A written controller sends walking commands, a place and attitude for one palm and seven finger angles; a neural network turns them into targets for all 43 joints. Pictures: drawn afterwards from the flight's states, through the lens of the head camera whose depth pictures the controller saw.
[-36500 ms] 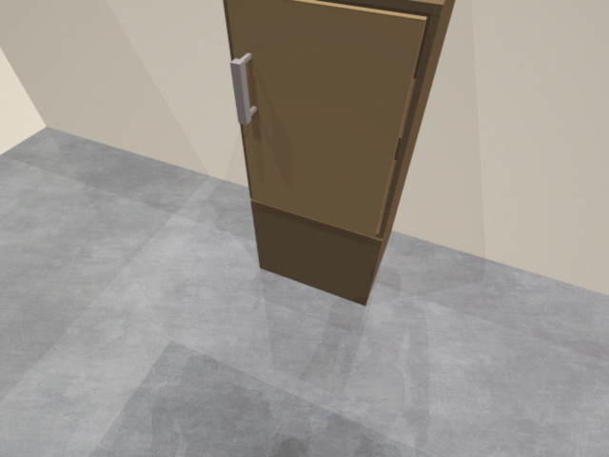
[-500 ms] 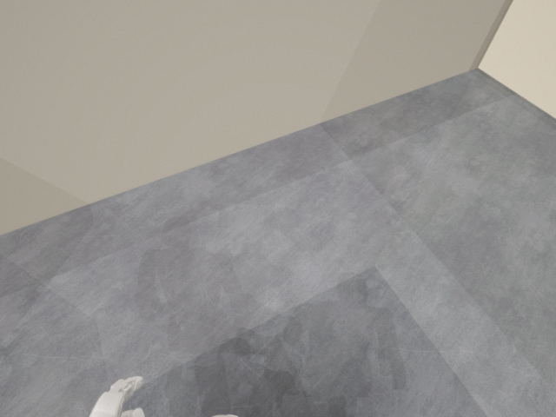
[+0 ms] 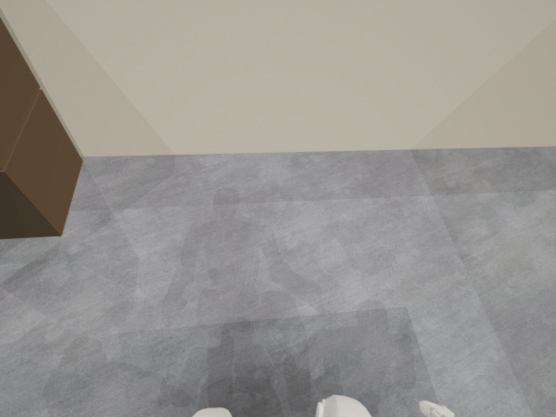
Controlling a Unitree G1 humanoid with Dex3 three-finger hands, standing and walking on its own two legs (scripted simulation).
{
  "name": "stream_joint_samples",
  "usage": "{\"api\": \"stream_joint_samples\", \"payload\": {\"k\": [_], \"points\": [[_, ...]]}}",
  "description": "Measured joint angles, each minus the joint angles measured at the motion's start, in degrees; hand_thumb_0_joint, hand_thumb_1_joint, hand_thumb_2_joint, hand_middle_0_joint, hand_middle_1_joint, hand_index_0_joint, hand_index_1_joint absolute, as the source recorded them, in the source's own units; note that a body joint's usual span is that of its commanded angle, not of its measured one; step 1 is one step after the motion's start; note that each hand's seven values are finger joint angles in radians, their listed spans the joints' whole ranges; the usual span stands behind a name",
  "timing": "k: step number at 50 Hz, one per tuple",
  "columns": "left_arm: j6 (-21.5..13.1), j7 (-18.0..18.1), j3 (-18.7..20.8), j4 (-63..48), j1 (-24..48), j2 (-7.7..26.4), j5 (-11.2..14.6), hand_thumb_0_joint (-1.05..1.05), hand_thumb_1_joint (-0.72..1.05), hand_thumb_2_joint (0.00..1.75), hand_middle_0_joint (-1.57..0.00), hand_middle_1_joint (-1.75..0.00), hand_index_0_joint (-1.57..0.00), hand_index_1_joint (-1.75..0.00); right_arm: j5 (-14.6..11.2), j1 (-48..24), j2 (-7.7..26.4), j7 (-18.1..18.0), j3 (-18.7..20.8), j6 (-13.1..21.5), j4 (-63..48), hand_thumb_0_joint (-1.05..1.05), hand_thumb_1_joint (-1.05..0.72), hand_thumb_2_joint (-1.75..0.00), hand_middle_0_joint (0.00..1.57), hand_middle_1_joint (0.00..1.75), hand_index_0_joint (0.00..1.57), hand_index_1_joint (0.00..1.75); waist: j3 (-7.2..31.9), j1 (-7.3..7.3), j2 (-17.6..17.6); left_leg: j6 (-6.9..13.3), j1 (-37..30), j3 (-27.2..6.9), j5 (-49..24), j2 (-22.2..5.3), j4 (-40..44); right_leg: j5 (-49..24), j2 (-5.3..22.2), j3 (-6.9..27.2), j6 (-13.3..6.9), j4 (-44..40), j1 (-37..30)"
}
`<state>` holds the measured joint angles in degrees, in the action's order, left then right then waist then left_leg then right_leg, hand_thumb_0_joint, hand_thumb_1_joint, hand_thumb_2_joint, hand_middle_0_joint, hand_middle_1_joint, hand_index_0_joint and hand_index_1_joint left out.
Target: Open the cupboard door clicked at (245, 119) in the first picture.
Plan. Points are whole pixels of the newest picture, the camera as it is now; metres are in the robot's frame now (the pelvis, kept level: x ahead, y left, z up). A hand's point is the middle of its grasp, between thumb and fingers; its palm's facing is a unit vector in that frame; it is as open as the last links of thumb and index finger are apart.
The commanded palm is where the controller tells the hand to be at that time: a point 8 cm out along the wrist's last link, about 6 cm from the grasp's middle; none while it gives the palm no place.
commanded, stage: turn to face it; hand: left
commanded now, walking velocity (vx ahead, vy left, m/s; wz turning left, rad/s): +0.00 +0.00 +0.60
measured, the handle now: out of the picture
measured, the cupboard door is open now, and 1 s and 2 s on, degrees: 46 46 46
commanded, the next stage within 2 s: take the last steps up to it in 1.40 s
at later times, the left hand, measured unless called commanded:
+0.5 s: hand out of the picture +0.04 +0.16 -0.15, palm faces +0.29 -0.93 -0.24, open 7.3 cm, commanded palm none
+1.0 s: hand out of the picture +0.01 +0.21 -0.15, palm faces +0.57 -0.77 -0.28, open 7.3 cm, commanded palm none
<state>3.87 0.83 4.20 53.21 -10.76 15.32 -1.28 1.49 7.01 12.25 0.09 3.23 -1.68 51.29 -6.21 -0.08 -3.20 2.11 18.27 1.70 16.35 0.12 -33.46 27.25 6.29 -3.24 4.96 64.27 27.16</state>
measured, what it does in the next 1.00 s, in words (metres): steps on the spot, turning left: right foot, then left foot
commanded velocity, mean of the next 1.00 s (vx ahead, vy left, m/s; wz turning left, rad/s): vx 0.00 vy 0.00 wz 0.60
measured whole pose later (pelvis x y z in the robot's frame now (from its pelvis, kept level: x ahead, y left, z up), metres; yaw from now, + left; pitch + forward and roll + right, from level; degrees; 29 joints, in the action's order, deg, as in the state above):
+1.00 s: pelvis +0.04 -0.03 +0.00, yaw +36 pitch +1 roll -1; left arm 1.9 0.6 3.5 49.3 -7.2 14.2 -0.9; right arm 1.7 9.9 12.4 0.3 3.9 -3.3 53.1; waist -4.7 1.4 1.0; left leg 0.0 18.5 -6.9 13.7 2.0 -31.3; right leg 20.5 1.9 -1.4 4.0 37.8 18.9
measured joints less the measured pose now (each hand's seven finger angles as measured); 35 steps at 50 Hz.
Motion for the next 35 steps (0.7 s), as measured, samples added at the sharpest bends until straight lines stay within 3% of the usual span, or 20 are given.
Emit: {"api": "stream_joint_samples", "payload": {"k": [4, 9, 14, 15, 17, 19, 21, 23, 29, 30, 31, 33, 35], "points": [[-0.47, -0.31, 0.17, -1.34, 1.32, 0.31, 0.00, 0.01, 0.91, 0.90, -0.19, -0.30, -0.20, -0.30, 0.09, 1.29, -0.17, -0.10, -0.26, -0.33, 0.79, 0.00, -0.90, -0.90, 0.20, 0.30, 0.20, 0.30, 0.71, -0.10, 1.20, 0.14, -1.49, -2.34, -2.60, 0.46, 4.23, -3.44, -0.97, 1.89, 0.15, -3.58, 0.97], [-0.89, -0.30, -0.14, -2.88, 3.11, -0.20, 0.13, 0.00, 0.91, 0.90, -0.19, -0.30, -0.20, -0.30, 0.34, 2.75, -0.25, 0.18, 0.16, -0.98, 1.50, 0.00, -0.90, -0.90, 0.20, 0.30, 0.20, 0.30, 1.18, 0.96, 2.88, -0.70, -1.09, -5.87, -3.54, 1.08, 5.09, -3.34, -2.66, 2.60, -0.22, -14.58, -2.57], [-2.69, -0.10, -0.93, -4.72, 3.41, -1.06, 0.27, 0.00, 0.91, 0.90, -0.19, -0.30, -0.20, -0.30, -0.13, 4.42, 0.08, 0.29, 1.04, -1.87, 1.71, 0.00, -0.90, -0.90, 0.20, 0.30, 0.21, 0.30, 2.14, 1.66, 3.58, -2.48, 2.14, -9.30, -1.81, 3.14, 0.63, -9.63, -4.18, 2.04, -1.97, -33.47, -11.44], [-3.23, 0.15, -0.99, -4.65, 3.47, -1.73, -0.01, 0.00, 0.91, 0.90, -0.20, -0.30, -0.20, -0.30, -0.32, 4.16, 0.57, 0.35, 1.39, -2.06, 2.00, 0.00, -0.90, -0.90, 0.20, 0.30, 0.20, 0.30, 1.81, 1.42, 4.30, -2.97, 3.78, -9.35, 2.72, 3.21, -3.50, -9.79, -4.30, 1.58, -2.93, -33.32, -11.43], [-3.48, 0.50, -1.61, -4.42, 3.19, -3.18, -0.21, 0.00, 0.91, 0.90, -0.20, -0.30, -0.20, -0.30, -0.26, 3.58, 1.59, 0.41, 2.06, -2.69, 2.38, 0.00, -0.90, -0.90, 0.20, 0.30, 0.20, 0.30, 0.80, 1.83, 5.48, -3.76, 7.59, -7.59, 9.95, 3.35, -15.89, -8.77, -3.74, -0.09, -4.11, -31.98, -12.08], [-3.39, 0.68, -2.04, -4.14, 2.28, -4.17, -0.15, 0.00, 0.91, 0.90, -0.20, -0.30, -0.20, -0.30, -0.20, 3.03, 2.16, 0.67, 2.31, -3.15, 2.71, 0.00, -0.90, -0.90, 0.20, 0.30, 0.20, 0.30, 0.18, 2.20, 5.51, -4.67, 10.41, -4.85, 10.42, 2.53, -26.44, -8.51, -2.80, -1.48, -4.34, -32.75, -13.69], [-3.23, 0.71, -2.31, -3.68, 1.40, -4.73, -0.19, 0.00, 0.91, 0.90, -0.20, -0.30, -0.20, -0.30, -0.27, 2.58, 2.26, 1.00, 2.28, -3.41, 2.80, 0.00, -0.91, -0.90, 0.20, 0.30, 0.20, 0.30, -0.18, 2.57, 4.82, -5.50, 11.30, -2.59, 9.34, 1.17, -30.41, -8.70, -1.74, -2.89, -4.22, -34.01, -15.24], [-3.13, 0.61, -2.46, -3.22, 0.72, -4.99, -0.29, 0.00, 0.91, 0.90, -0.20, -0.30, -0.21, -0.30, -0.37, 2.20, 2.06, 1.29, 2.08, -3.51, 2.75, 0.00, -0.91, -0.90, 0.20, 0.30, 0.20, 0.29, -0.45, 2.70, 3.70, -6.03, 10.34, -0.71, 8.98, -0.12, -27.90, -8.66, -0.51, -4.41, -3.97, -34.78, -16.39], [-3.32, 0.00, -2.14, -2.55, -1.07, -4.22, -0.49, 0.00, 0.90, 0.90, -0.20, -0.30, -0.21, -0.30, -0.56, 0.19, 1.61, 1.70, 1.13, -2.89, 2.40, 0.00, -0.91, -0.90, 0.19, 0.30, 0.20, 0.29, -1.40, 1.14, 0.88, -5.25, 3.23, 2.85, 7.21, -1.23, -8.91, -5.65, 2.95, -9.10, -2.26, -31.45, -16.94], [-3.30, -0.12, -1.94, -2.42, -1.62, -3.81, -0.34, 0.00, 0.90, 0.90, -0.20, -0.30, -0.21, -0.30, -0.50, -0.11, 1.67, 1.73, 0.97, -2.54, 2.08, 0.00, -0.91, -0.90, 0.19, 0.30, 0.20, 0.29, -1.30, 0.94, 0.51, -4.79, 1.45, 3.35, 4.50, -0.97, -4.64, -4.50, 3.63, -9.72, -1.77, -29.59, -16.44], [-3.14, -0.25, -1.69, -2.28, -2.23, -3.35, -0.13, 0.00, 0.90, 0.90, -0.20, -0.30, -0.21, -0.30, -0.37, -0.35, 1.84, 1.79, 0.90, -2.02, 1.62, 0.00, -0.91, -0.90, 0.19, 0.30, 0.20, 0.29, -1.01, 0.77, 0.34, -2.88, 0.28, 3.42, -0.27, -0.76, -1.43, -3.28, 4.31, -10.06, -1.32, -26.33, -15.07], [-1.81, -0.13, -1.15, -1.42, -1.99, -1.89, 0.13, 0.00, 0.91, 0.90, -0.20, -0.30, -0.21, -0.30, -0.19, -1.21, 1.34, 1.51, 0.84, -0.84, 0.91, 0.00, -0.91, -0.90, 0.19, 0.30, 0.20, 0.29, -1.32, 0.43, -0.68, 0.01, 1.66, 2.90, -0.05, 0.09, -3.81, 3.41, 3.87, -6.24, -0.54, -14.62, -10.14], [-0.46, 0.33, -0.62, -0.37, -1.26, -0.82, 0.23, 0.00, 0.91, 0.90, -0.20, -0.30, -0.21, -0.30, -0.13, -1.11, 0.89, 0.84, 0.53, -0.11, 0.23, 0.00, -0.91, -0.90, 0.20, 0.30, 0.20, 0.29, -1.01, 0.33, -0.52, 0.51, 1.76, 1.73, 1.37, 0.15, -3.89, 5.43, 1.59, -2.61, -0.37, -4.93, -5.45]]}}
